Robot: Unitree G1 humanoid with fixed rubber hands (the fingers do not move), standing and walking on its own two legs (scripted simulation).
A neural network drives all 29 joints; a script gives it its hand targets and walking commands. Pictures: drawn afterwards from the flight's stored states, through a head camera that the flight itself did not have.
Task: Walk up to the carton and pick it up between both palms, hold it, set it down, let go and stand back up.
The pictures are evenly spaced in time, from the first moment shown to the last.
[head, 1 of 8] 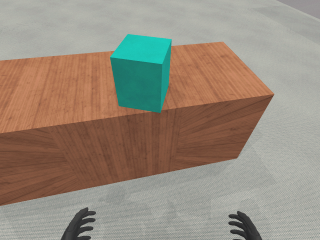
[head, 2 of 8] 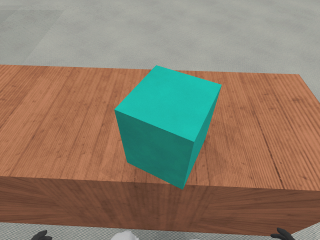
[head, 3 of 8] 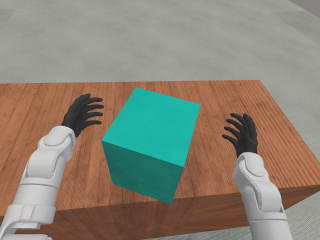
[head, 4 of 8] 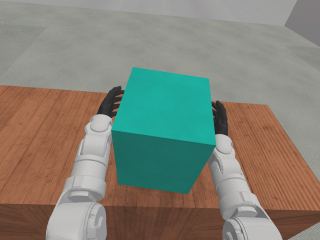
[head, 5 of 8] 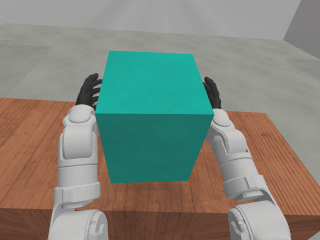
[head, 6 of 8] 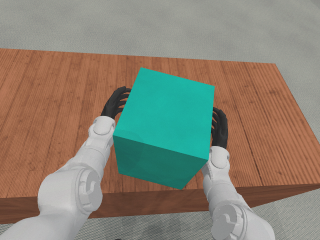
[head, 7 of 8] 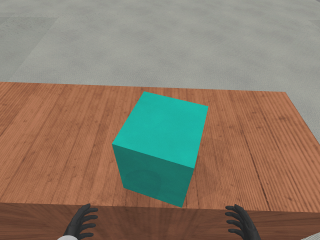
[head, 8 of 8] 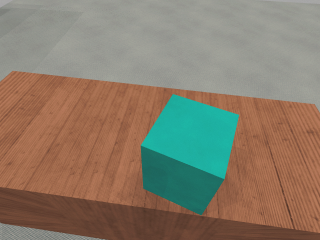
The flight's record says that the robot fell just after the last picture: no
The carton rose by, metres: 0.21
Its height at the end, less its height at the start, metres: +0.00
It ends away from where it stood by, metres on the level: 0.01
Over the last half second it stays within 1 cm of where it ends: yes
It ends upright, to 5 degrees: yes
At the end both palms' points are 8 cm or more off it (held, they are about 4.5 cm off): yes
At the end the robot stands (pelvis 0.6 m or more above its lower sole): yes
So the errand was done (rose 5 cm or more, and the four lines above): yes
